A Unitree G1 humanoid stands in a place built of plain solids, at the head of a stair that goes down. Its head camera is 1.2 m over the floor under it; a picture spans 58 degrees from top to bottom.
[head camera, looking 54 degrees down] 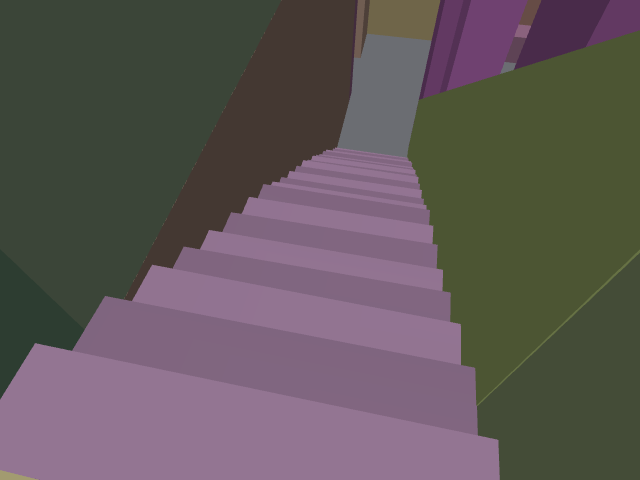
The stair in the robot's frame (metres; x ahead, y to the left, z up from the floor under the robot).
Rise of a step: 0.19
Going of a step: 0.25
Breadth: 1.51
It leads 11 degrees to the right of straight ahead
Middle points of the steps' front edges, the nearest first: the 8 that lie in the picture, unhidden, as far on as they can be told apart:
0.37 0.19 0.00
0.62 0.14 -0.19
0.87 0.08 -0.38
1.11 0.04 -0.57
1.36 -0.01 -0.75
1.65 -0.07 -0.94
1.95 -0.13 -1.13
2.25 -0.19 -1.32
